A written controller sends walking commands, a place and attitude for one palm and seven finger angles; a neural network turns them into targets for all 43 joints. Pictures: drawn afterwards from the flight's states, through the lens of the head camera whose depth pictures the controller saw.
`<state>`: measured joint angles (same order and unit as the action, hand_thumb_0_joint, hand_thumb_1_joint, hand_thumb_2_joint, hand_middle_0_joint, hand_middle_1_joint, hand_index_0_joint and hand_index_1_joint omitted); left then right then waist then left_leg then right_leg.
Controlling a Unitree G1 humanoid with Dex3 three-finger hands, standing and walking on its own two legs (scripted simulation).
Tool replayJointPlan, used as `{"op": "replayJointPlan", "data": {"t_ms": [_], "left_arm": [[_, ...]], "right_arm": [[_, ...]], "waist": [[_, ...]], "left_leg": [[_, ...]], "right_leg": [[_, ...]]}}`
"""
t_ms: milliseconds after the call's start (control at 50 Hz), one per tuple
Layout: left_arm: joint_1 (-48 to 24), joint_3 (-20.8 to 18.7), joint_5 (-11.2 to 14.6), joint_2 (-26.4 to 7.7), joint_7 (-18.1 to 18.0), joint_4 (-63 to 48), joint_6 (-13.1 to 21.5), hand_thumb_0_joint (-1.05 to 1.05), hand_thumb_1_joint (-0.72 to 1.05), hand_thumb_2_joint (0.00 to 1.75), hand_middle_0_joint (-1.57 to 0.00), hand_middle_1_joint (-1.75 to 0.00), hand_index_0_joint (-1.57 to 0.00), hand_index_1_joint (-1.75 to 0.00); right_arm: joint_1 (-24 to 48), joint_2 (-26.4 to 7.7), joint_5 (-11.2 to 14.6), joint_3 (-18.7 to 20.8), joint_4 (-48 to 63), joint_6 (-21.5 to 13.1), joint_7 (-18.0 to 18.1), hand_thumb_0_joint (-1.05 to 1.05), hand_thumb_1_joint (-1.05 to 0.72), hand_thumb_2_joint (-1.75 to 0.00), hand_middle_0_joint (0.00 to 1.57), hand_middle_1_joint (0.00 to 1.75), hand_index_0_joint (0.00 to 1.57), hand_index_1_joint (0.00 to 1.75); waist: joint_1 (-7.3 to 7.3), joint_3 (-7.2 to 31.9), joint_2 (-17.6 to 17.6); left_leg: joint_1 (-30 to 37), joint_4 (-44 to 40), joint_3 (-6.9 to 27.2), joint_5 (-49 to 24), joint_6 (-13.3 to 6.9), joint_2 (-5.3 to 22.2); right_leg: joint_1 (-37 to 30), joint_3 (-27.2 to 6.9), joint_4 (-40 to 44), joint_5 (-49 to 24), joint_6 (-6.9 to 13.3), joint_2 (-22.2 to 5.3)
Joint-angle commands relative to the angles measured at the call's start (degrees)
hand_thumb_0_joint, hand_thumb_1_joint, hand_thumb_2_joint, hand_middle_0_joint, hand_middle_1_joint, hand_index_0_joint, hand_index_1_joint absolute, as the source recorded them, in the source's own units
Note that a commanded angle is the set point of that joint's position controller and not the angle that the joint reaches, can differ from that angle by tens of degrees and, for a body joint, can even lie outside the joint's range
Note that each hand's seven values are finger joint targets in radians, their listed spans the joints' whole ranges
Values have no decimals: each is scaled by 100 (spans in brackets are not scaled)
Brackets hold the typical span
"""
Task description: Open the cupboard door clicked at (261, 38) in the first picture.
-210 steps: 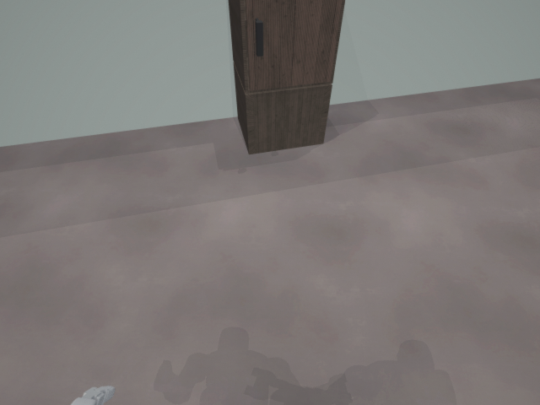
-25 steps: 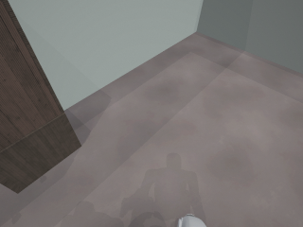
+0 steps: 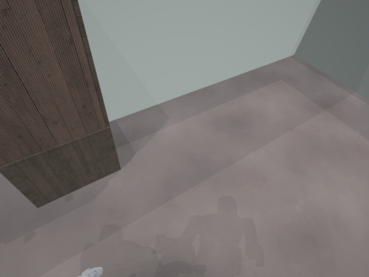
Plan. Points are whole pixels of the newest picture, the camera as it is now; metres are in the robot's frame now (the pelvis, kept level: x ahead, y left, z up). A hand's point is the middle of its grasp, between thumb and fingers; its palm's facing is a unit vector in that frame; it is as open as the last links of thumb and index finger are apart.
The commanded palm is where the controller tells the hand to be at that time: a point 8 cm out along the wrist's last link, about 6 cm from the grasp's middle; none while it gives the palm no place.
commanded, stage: turn to face it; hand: left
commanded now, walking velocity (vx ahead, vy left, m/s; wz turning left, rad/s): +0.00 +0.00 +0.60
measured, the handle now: out of the picture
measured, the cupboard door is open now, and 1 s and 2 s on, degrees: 0 0 0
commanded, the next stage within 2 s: take the last steps up to it in 0.86 s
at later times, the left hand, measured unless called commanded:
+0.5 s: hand out of the picture +0.07 +0.20 -0.13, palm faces +0.29 -0.91 -0.29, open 7.4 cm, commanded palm none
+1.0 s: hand out of the picture -0.13 +0.18 -0.17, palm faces +0.54 -0.81 -0.24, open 7.4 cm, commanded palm none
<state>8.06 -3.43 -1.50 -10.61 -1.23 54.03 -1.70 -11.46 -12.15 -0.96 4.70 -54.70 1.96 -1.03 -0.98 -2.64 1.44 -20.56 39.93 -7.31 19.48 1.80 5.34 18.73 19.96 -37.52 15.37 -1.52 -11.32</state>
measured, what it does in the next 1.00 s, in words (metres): steps on the spot, turning left: right foot, then left foot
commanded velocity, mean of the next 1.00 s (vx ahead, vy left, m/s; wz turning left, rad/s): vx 0.02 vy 0.00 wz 0.45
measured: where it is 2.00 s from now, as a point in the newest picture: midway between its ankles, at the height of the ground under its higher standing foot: outside the picture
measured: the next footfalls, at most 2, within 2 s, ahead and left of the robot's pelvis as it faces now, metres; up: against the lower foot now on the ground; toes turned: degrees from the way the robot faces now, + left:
right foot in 0.50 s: +0.09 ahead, -0.15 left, +0.00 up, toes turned +15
left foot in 0.90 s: -0.06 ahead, +0.09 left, +0.00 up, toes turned +33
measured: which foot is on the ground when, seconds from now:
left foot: down 0.00-0.50, up 0.52-0.88, down 0.90-1.00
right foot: down 0.00-0.00, up 0.02-0.48, down 0.50-0.90, up 0.92-1.00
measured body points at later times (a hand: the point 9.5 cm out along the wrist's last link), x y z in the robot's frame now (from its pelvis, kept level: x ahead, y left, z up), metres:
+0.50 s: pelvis +0.01 -0.03 +0.01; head +0.04 -0.04 +0.46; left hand +0.05 +0.25 -0.11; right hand +0.13 -0.26 -0.14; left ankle +0.03 +0.10 -0.72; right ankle +0.05 -0.16 -0.72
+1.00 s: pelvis -0.04 -0.02 +0.02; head -0.02 +0.03 +0.46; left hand -0.15 +0.22 -0.15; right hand +0.19 -0.18 -0.11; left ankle -0.10 +0.06 -0.72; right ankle +0.03 -0.16 -0.68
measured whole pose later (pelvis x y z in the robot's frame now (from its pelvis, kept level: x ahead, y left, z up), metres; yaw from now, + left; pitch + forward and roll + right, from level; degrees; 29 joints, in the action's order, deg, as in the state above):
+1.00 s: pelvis -0.04 -0.02 +0.02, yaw +30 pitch -1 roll -1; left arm 14.3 -3.5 -1.1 -15.3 -1.1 56.0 -4.4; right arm -7.2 -11.7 -0.8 2.5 -53.7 1.5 -0.3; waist 2.0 -5.6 3.5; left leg -13.4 32.3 -3.3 18.4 -1.7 0.7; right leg 22.3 4.8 -51.8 28.4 -3.6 -7.6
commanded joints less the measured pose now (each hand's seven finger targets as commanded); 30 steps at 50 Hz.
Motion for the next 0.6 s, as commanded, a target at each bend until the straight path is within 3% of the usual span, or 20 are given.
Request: {"op": "replayJointPlan", "data": {"t_ms": [0, 20, 40, 80, 120, 180, 300, 380, 420, 440, 460, 480, 500, 520, 540, 580], "left_arm": [[-407, -137, 19, -572, 21, -810, -39, 0, 90, 90, -20, -30, -20, -30], [-457, -184, 1, -565, 44, -780, -47, 0, 90, 90, -20, -30, -20, -30], [-420, -231, -3, -539, 66, -695, -37, 0, 90, 90, -20, -30, -20, -30], [-31, -244, 12, -642, 112, -503, -4, 0, 90, 90, -20, -30, -20, -30], [151, -227, 30, -699, 92, -417, -5, 0, 90, 90, -20, -30, -20, -30], [67, -209, 61, -723, 53, -460, -10, 0, 90, 90, -20, -30, -20, -30], [-224, -161, 109, -755, -10, -677, -9, 0, 90, 90, -20, -30, -20, -30], [76, -127, 150, -750, -40, -660, 25, 0, 90, 90, -20, -30, -20, -30], [497, -145, 166, -811, -56, -590, 65, 0, 90, 90, -20, -30, -20, -30], [723, -183, 149, -919, -76, -550, 108, 0, 90, 90, -20, -30, -20, -30], [878, -261, 58, -1355, -110, -569, 165, 0, 90, 90, -20, -30, -20, -30], [750, -317, -7, -1816, -122, -671, 165, 0, 90, 90, -20, -30, -20, -30], [549, -255, 36, -1683, -134, -765, 144, 0, 90, 90, -20, -30, -20, -30], [109, -208, 32, -1385, -135, -863, 172, 0, 90, 90, -20, -30, -20, -30], [-155, -176, 44, -1290, -118, -910, 167, 0, 90, 90, -20, -30, -20, -30], [-294, -93, 43, -1042, -106, -924, 188, 0, 90, 90, -20, -30, -20, -30]], "right_arm": [[-1148, -1460, -98, 280, 195, -112, 72, 0, -90, -90, 20, 30, 20, 30], [-891, -1375, -92, 259, 237, -143, 129, 0, -90, -90, 20, 30, 20, 30], [-544, -1261, -74, 225, 332, -170, 169, 0, -90, -90, 20, 30, 20, 30], [-70, -1015, -35, 102, 500, -237, 196, 0, -90, -90, 20, 30, 20, 30], [-138, -1050, -16, 115, 536, -259, 211, 0, -90, -90, 20, 30, 20, 30], [-346, -1099, -10, 144, 480, -235, 210, 0, -90, -90, 20, 30, 20, 30], [-478, -1195, -39, 194, 417, -135, 173, 0, -90, -90, 20, 30, 20, 30], [-127, -1268, -44, 231, 506, -58, 141, 0, -90, -90, 20, 30, 20, 30], [133, -1251, -20, 245, 591, -29, 113, 0, -90, -90, 20, 30, 20, 30], [218, -1137, 17, 240, 636, -15, 94, 0, -90, -90, 20, 30, 20, 30], [121, -795, 73, 199, 704, -7, 54, 0, -90, -90, 20, 30, 20, 30], [198, -615, 50, 178, 854, -4, 52, 0, -90, -90, 20, 30, 20, 30], [264, -892, -17, 242, 823, 32, 42, 0, -90, -90, 20, 30, 20, 30], [119, -885, -30, 254, 710, 103, -7, 0, -90, -90, 20, 30, 20, 30], [53, -790, -46, 256, 582, 171, -36, 0, -90, -90, 20, 30, 20, 30], [-124, -763, -44, 223, 472, 178, -81, 0, -90, -90, 20, 30, 20, 30]], "waist": [[-503, 238, -2040], [-346, 259, -1597], [-215, 296, -1615], [26, 509, -1142], [16, 796, -814], [-77, 860, -564], [-234, 741, -1001], [-74, 720, -1136], [135, 777, -1027], [272, 799, -698], [341, 872, 596], [344, 612, 1802], [274, 472, 1116], [18, 300, 795], [-88, 68, 989], [-195, -93, 942]], "left_leg": [[775, -2621, 3317, -1473, -1268, 2104], [675, -2601, 3019, -1336, -1260, 1792], [715, -2464, 2727, -1329, -1080, 1461], [1013, -2193, 2049, -1978, -870, 1025], [1405, -2051, 1847, -2599, -910, 850], [1760, -1992, 1969, -2990, -1064, 854], [1732, -1919, 2592, -3012, -1243, 862], [1090, -1768, 2824, -2993, -1166, 674], [534, -1561, 2801, -2501, -950, 432], [-18, -1292, 2681, -1832, -705, 185], [-1020, -325, 2017, -388, -265, -440], [-1661, 1122, 1010, 1272, 112, -1103], [-1365, 2131, 1262, 1292, 19, -764], [-1236, 2650, 1296, 781, 15, -632], [-1194, 2969, 1150, 544, 67, -543], [-1186, 3129, 936, 119, 158, -418]], "right_leg": [[1783, -1417, -2573, 2046, -291, 392], [1820, -1738, -2902, 1564, -246, 329], [1939, -1832, -3147, 1161, -271, 383], [1791, -1880, -3184, 480, -353, 406], [1658, -1924, -3022, 362, -420, 493], [1576, -1967, -2538, 491, -477, 566], [1178, -2043, -1465, 1012, -468, 740], [223, -1970, -351, 944, -350, 961], [-621, -1890, 626, 250, -292, 1030], [-1342, -1938, 1478, -295, -245, 874], [-2122, -3004, 2317, 105, 98, -266], [-1760, -4344, 2504, -357, 775, -1666], [-939, -3985, 2415, -454, 1008, -1735], [-499, -3383, 2439, -53, 911, -1281], [-214, -3118, 2416, 113, 744, -968], [-246, -2380, 2185, -519, 648, -633]]}}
